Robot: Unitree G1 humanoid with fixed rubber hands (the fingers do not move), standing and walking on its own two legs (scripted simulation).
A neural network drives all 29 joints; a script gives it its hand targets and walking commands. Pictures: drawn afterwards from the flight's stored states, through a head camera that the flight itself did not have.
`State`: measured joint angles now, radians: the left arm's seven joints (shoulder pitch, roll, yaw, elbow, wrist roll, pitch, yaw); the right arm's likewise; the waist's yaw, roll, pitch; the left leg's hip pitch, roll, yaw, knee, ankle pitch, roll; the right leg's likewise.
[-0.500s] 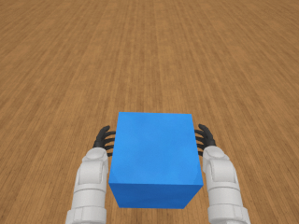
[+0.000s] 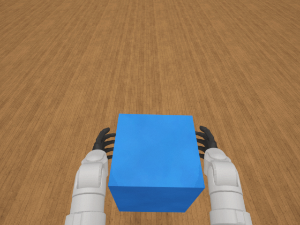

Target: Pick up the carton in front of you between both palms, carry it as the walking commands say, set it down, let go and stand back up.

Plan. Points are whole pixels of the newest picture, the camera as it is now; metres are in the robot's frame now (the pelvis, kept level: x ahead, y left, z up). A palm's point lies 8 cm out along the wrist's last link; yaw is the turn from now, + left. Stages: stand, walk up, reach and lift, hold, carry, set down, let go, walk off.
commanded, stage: carry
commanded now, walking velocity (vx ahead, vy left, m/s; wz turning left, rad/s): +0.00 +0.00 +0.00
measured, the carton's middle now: (153, 166) +0.29 +0.00 -0.04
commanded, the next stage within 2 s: hold in 0.28 s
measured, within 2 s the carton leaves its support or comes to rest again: neither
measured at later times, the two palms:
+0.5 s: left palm (115, 150) +0.30 +0.11 +0.04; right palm (229, 167) +0.25 -0.19 +0.05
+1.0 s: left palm (112, 139) +0.35 +0.12 +0.03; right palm (217, 160) +0.27 -0.17 +0.04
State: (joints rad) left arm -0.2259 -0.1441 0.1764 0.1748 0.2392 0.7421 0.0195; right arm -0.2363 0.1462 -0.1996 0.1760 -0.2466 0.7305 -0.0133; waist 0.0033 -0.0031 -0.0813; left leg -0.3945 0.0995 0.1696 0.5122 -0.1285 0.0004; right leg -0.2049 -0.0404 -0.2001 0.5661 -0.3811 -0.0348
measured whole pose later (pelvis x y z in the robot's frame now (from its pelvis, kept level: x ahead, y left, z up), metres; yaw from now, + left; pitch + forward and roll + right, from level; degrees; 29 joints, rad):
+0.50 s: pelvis -0.01 +0.01 +0.01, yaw -10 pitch -6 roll +0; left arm -0.21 -0.14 0.17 0.17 0.25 0.71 0.02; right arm -0.24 0.15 -0.20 0.23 -0.25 0.66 0.00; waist -0.01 -0.02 0.06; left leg -0.16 0.03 -0.09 0.37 -0.12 -0.04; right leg -0.04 0.03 0.00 0.41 -0.27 -0.03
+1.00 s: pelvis +0.00 +0.08 +0.00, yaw -16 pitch -5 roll +0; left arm -0.48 -0.22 0.43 0.47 0.39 0.61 0.01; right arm -0.51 0.17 -0.49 0.55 -0.43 0.55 0.08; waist 0.00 -0.04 0.07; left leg -0.24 -0.05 -0.03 0.50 -0.18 0.02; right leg -0.15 0.00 0.15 0.54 -0.31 -0.01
